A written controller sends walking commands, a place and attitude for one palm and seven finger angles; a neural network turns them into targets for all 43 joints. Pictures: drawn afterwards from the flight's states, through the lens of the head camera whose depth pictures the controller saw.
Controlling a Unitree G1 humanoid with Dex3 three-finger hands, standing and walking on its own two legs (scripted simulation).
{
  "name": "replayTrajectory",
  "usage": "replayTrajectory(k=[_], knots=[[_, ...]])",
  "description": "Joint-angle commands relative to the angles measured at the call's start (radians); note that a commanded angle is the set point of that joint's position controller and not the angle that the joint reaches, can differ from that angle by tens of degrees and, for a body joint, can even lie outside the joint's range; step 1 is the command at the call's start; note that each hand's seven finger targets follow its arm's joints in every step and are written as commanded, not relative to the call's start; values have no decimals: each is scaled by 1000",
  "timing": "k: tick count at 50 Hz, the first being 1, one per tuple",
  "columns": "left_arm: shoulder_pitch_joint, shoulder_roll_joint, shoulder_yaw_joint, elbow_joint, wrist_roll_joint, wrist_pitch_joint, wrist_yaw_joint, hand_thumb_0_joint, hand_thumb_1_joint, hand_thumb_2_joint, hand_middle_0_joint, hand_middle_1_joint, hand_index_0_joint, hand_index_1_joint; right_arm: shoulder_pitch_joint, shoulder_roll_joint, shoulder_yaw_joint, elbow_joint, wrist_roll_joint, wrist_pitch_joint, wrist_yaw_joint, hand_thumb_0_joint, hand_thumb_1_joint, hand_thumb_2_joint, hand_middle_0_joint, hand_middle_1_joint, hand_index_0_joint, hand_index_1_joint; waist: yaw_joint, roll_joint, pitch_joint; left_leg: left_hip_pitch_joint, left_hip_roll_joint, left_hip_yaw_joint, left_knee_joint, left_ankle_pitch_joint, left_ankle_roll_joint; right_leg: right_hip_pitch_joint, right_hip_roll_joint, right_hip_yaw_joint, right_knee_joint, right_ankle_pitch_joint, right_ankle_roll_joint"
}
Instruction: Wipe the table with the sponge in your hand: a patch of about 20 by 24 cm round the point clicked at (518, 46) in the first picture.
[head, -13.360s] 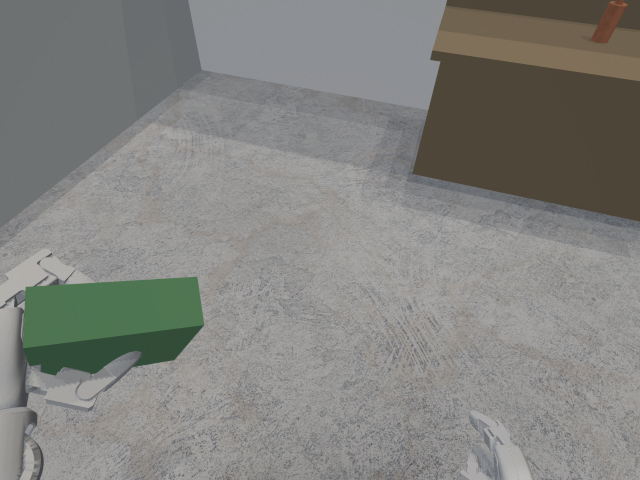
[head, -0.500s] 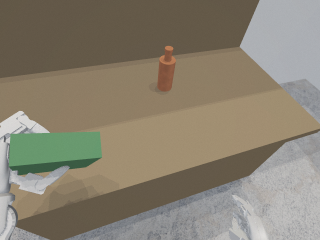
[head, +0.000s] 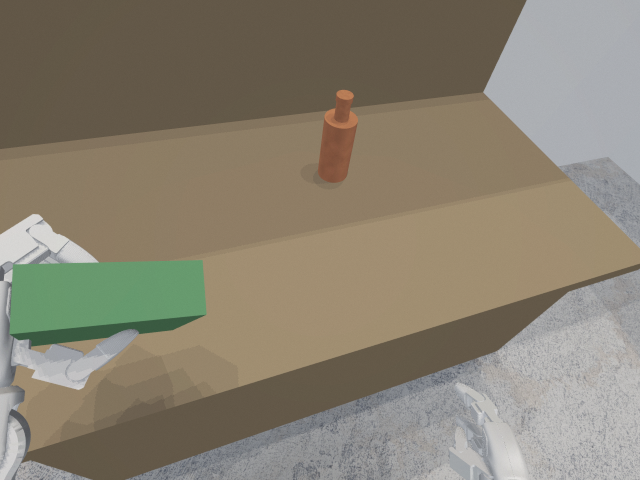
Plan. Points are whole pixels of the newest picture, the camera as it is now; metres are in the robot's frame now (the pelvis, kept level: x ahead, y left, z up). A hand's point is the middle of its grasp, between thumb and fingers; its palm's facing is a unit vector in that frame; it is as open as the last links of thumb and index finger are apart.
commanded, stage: come to a stop and stand still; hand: left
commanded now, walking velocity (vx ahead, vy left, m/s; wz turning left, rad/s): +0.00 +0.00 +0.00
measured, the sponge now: (138, 303) +0.24 +0.21 +0.13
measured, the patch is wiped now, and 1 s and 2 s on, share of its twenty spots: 0.00 0.00 0.00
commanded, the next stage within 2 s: look again from close up in 1.24 s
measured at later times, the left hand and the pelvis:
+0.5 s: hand (84, 335) +0.20 +0.24 +0.14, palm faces +0.36 -0.84 -0.41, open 9.3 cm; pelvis -0.02 -0.03 +0.00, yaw +0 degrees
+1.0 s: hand (83, 291) +0.23 +0.24 +0.16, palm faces +0.32 -0.86 -0.40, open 9.3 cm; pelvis +0.00 +0.00 +0.00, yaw +0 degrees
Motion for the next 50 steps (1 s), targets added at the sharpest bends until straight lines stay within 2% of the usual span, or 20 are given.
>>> replayTrajectory(k=[1,2,3,4,6,7,8,11,12,14,16,17,18,19,21,30,35,42,43,50], knots=[[-1162,919,645,-474,189,-169,20,0,100,1300,-1200,-1600,-1200,-1600,60,-183,-39,-120,-67,-87,-8,0,-900,-900,200,300,200,300,-10,239,-130,-323,111,-47,9,294,6,195,34,18,145,129,-64],[-920,570,432,-118,100,-134,3,0,100,1300,-1200,-1600,-1200,-1600,-42,-74,-37,-71,-13,-76,2,0,-900,-900,200,300,200,300,1,349,-174,-112,143,-96,-8,402,-44,-37,-60,-8,121,2,-127],[-552,382,295,-35,59,-124,-20,0,100,1300,-1200,-1600,-1200,-1600,19,-105,-58,-74,-25,-67,10,0,-900,-900,200,300,200,300,-10,315,-215,-23,108,-100,-59,555,-101,8,-12,-7,152,106,-127],[-411,287,225,40,39,-114,-39,0,100,1300,-1200,-1600,-1200,-1600,32,-148,-80,-112,-23,-70,16,0,-900,-900,200,300,200,300,-1,300,-266,25,101,-39,-34,587,-94,43,8,28,143,138,-111],[-193,187,123,-14,-11,-96,-56,0,100,1300,-1200,-1600,-1200,-1600,15,-156,-87,-134,10,-59,38,0,-900,-900,200,300,200,300,5,254,-319,-9,90,-36,6,496,-59,130,-36,71,97,246,-86],[-88,85,64,-15,-32,-87,-61,0,100,1300,-1200,-1600,-1200,-1600,-7,-143,-81,-134,25,-61,58,0,-900,-900,200,300,200,300,3,226,-332,-9,80,-17,-14,475,-59,166,-29,61,91,281,-82],[-52,69,21,-90,-29,-86,-64,0,100,1300,-1200,-1600,-1200,-1600,5,-147,-80,-147,24,-56,67,0,-900,-900,200,300,200,300,1,153,-313,-58,80,-26,-28,430,-56,201,-32,48,78,295,-75],[-8,154,86,-83,-31,-66,-40,0,100,1300,-1200,-1600,-1200,-1600,-43,-149,-79,-151,31,-47,48,0,-900,-900,200,300,200,300,9,-99,-223,-153,74,-39,-86,136,-31,187,-30,58,11,118,-45],[10,217,161,-60,-28,-57,-14,0,100,1300,-1200,-1600,-1200,-1600,-74,-148,-75,-141,39,-39,33,0,-900,-900,200,300,200,300,8,-81,-213,-132,74,-29,-108,108,-25,162,-23,49,2,80,-41],[-41,247,206,-65,-41,-65,-10,0,100,1300,-1200,-1600,-1200,-1600,-79,-142,-67,-161,32,-30,2,0,-900,-900,200,300,200,300,7,-136,-174,-163,64,-55,-118,13,-19,119,-32,64,-46,-71,-38],[-87,264,224,-106,-46,-78,-10,0,100,1300,-1200,-1600,-1200,-1600,-77,-134,-56,-167,30,-29,-21,0,-900,-900,200,300,200,300,-2,-56,-154,-160,54,-57,-115,-42,-13,77,-43,97,-79,-162,-45],[-139,325,263,-182,-39,-86,0,0,100,1300,-1200,-1600,-1200,-1600,-90,-141,-51,-165,30,-28,-28,0,-900,-900,200,300,200,300,-8,38,-152,-150,54,-57,-119,-48,-8,64,-39,109,-73,-155,-51],[-136,261,203,-173,-44,-91,-4,0,100,1300,-1200,-1600,-1200,-1600,-78,-126,-47,-168,27,-30,-34,0,-900,-900,200,300,200,300,-11,118,-157,-164,56,-53,-118,-62,-5,79,-49,104,-69,-156,-53],[-160,271,194,-210,-37,-98,-2,0,100,1300,-1200,-1600,-1200,-1600,-70,-131,-47,-169,26,-40,-34,0,-900,-900,200,300,200,300,-6,191,-163,-172,52,-48,-116,-81,-5,88,-47,112,-67,-156,-54],[-170,256,166,-250,-29,-103,1,0,100,1300,-1200,-1600,-1200,-1600,-57,-131,-45,-162,22,-62,-31,0,-900,-900,200,300,200,300,0,245,-186,-174,46,-41,-105,-99,-4,112,-48,118,-68,-164,-56],[-93,149,87,-57,-20,-84,9,0,100,1300,-1200,-1600,-1200,-1600,-18,-156,-56,-112,11,-89,-24,0,-900,-900,200,300,200,300,-5,16,-143,-128,48,-46,-108,-51,-19,48,-33,110,-126,-196,-50],[-131,155,86,-48,-10,-84,0,0,100,1300,-1200,-1600,-1200,-1600,-33,-155,-54,-125,13,-72,-22,0,-900,-900,200,300,200,300,-7,68,-133,-160,66,-58,-153,19,-18,100,-9,80,-71,-54,-44],[-131,222,132,-279,-4,-91,8,0,100,1300,-1200,-1600,-1200,-1600,-70,-145,-50,-155,10,-81,-10,0,-900,-900,200,300,200,300,-5,171,-256,-107,65,-57,-117,273,-28,232,0,41,33,263,-47],[-107,185,103,-285,-8,-92,6,0,100,1300,-1200,-1600,-1200,-1600,-62,-140,-47,-164,5,-79,-9,0,-900,-900,200,300,200,300,-5,181,-259,-110,66,-60,-116,305,-33,239,-6,29,37,275,-49],[-18,178,139,-208,-16,-83,5,0,100,1300,-1200,-1600,-1200,-1600,-45,-149,-61,-148,4,-52,-9,0,-900,-900,200,300,200,300,-13,157,-250,-78,87,-62,-99,419,-64,210,-9,22,51,337,-54]])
